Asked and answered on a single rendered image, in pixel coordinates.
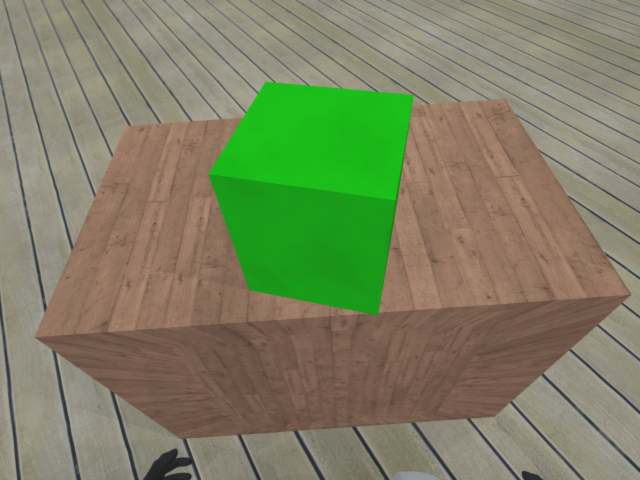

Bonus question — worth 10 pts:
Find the pedestal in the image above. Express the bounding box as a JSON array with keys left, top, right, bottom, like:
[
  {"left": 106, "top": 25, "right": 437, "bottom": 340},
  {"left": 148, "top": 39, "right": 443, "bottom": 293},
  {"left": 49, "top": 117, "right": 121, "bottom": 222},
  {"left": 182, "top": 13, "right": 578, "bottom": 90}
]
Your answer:
[{"left": 35, "top": 99, "right": 631, "bottom": 439}]

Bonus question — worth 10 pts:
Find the left robot hand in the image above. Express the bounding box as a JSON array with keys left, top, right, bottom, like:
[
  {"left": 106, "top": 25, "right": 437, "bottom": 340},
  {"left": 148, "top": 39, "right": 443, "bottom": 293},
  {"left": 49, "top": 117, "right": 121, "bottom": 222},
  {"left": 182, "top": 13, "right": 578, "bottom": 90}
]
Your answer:
[{"left": 143, "top": 449, "right": 192, "bottom": 480}]

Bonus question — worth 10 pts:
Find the carton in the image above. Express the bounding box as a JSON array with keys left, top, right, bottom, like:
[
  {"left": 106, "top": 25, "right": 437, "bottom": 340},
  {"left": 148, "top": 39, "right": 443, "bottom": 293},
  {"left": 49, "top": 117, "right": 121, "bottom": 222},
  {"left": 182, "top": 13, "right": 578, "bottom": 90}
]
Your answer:
[{"left": 208, "top": 82, "right": 414, "bottom": 315}]

